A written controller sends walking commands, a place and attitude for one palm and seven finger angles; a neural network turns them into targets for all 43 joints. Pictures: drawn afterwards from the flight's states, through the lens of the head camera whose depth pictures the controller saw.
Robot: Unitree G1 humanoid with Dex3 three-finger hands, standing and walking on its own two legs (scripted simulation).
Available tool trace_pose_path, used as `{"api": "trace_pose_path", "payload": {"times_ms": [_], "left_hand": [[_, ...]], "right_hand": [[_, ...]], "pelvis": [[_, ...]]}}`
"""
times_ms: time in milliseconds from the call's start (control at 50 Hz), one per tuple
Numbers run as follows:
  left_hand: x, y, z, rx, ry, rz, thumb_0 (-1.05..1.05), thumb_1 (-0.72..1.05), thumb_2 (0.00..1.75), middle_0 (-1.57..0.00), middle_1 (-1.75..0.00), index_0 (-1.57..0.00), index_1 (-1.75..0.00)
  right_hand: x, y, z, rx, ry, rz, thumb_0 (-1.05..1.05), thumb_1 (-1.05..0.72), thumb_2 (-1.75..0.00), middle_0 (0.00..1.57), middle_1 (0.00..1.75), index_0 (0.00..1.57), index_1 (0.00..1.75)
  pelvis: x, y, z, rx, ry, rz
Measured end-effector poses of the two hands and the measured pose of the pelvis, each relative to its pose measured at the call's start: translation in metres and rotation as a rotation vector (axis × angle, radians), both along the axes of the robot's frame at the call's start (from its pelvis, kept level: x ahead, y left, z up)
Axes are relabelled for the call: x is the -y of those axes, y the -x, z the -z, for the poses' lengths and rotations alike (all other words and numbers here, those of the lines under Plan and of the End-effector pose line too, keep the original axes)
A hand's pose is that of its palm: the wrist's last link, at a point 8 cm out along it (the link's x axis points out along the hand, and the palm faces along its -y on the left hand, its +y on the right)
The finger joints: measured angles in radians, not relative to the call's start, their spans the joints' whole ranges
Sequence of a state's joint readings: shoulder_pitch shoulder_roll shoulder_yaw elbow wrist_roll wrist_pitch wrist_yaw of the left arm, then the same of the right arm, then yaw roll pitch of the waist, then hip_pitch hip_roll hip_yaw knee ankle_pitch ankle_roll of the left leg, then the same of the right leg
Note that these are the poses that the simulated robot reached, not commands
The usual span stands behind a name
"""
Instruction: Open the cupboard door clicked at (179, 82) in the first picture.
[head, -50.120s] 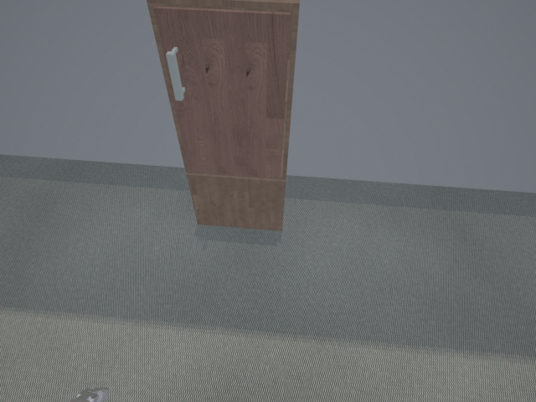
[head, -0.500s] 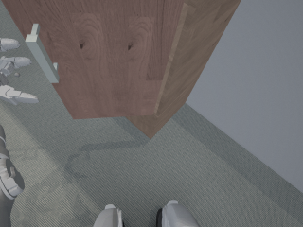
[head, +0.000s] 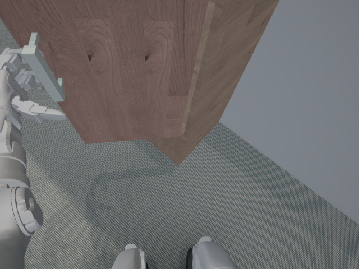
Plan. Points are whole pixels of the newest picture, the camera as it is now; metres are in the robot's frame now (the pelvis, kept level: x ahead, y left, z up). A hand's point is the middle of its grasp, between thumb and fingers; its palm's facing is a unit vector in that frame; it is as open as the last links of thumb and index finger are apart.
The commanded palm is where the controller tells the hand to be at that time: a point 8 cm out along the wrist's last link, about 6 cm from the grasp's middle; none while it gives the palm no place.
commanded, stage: slide the fingers in behind the handle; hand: left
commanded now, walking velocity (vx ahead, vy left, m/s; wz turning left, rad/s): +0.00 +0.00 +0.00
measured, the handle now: (47, 69) +0.53 +0.26 +0.08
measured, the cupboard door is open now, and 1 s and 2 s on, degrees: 48 48 51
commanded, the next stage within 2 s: close the thumb around the handle in 0.92 s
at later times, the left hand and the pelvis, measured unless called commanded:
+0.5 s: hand (58, 89) +0.48 +0.23 +0.07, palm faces +0.07 -1.00 +0.00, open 13.9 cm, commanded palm +0.45 +0.27 +0.08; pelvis +0.00 +0.00 +0.00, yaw +1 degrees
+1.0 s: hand (59, 89) +0.48 +0.23 +0.07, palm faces +0.09 -1.00 -0.01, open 14.0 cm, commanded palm +0.45 +0.27 +0.08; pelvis +0.00 +0.00 +0.00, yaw +1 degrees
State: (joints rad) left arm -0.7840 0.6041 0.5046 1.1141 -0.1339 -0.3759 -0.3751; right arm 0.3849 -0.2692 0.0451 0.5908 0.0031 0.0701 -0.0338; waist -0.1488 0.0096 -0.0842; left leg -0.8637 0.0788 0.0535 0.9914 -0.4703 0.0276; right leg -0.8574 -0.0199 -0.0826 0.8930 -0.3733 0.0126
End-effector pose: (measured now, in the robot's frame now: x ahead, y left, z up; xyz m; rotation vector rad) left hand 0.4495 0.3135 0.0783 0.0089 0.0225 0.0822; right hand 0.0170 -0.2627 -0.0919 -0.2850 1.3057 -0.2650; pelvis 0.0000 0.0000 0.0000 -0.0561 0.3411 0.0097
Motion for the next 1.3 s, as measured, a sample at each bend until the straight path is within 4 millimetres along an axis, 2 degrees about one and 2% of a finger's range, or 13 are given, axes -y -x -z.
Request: {"api": "trace_pose_path", "payload": {"times_ms": [180, 480, 680, 880, 1080, 1180, 1300], "left_hand": [[0.006, 0.002, 0.000, -0.001, 0.002, 0.010, -0.01, -0.49, 0.30, -0.30, -1.20, -0.30, -1.20], [0.032, -0.003, 0.004, 0.003, 0.008, 0.017, -0.01, -0.50, 0.30, -0.30, -1.20, -0.30, -1.20], [0.033, -0.003, 0.003, -0.001, 0.000, -0.005, -0.01, -0.50, 0.30, -0.30, -1.20, -0.30, -1.20], [0.034, -0.002, 0.003, 0.002, 0.000, -0.006, -0.01, -0.50, 0.30, -0.29, -1.20, -0.29, -1.20], [0.033, -0.002, 0.003, 0.006, 0.000, -0.004, -0.01, -0.49, 0.30, -0.30, -1.20, -0.29, -1.20], [0.034, -0.002, 0.003, 0.006, -0.001, -0.008, -0.01, -0.39, 0.34, -0.30, -1.21, -0.29, -1.21], [0.034, 0.000, 0.003, 0.006, -0.002, -0.013, -0.01, -0.15, 0.44, -0.31, -1.24, -0.30, -1.24]], "right_hand": [[0.005, -0.002, -0.001, -0.007, 0.003, 0.002, 0.00, -0.90, -0.90, 0.20, 0.30, 0.20, 0.30], [0.003, -0.014, 0.002, 0.030, -0.011, -0.011, 0.00, -0.90, -0.90, 0.20, 0.30, 0.20, 0.30], [-0.002, -0.009, 0.006, 0.017, -0.033, -0.007, 0.00, -0.90, -0.90, 0.20, 0.30, 0.20, 0.30], [0.002, -0.002, 0.005, -0.001, -0.024, -0.004, 0.00, -0.90, -0.90, 0.20, 0.30, 0.20, 0.30], [0.005, -0.003, 0.003, 0.003, -0.012, -0.005, 0.00, -0.90, -0.90, 0.20, 0.30, 0.20, 0.30], [0.004, -0.006, 0.004, 0.006, -0.016, -0.010, 0.00, -0.90, -0.90, 0.20, 0.30, 0.20, 0.30], [0.002, -0.008, 0.005, 0.011, -0.026, -0.013, 0.00, -0.90, -0.90, 0.20, 0.30, 0.20, 0.30]], "pelvis": [[0.003, -0.003, -0.002, 0.005, -0.001, -0.005], [0.003, -0.003, -0.001, 0.009, -0.005, -0.008], [0.003, -0.003, -0.001, 0.012, -0.008, -0.008], [0.003, -0.002, -0.001, 0.012, -0.008, -0.008], [0.003, -0.002, -0.001, 0.011, -0.007, -0.011], [0.003, -0.002, -0.001, 0.012, -0.007, -0.011], [0.003, -0.003, -0.001, 0.013, -0.007, -0.011]]}}
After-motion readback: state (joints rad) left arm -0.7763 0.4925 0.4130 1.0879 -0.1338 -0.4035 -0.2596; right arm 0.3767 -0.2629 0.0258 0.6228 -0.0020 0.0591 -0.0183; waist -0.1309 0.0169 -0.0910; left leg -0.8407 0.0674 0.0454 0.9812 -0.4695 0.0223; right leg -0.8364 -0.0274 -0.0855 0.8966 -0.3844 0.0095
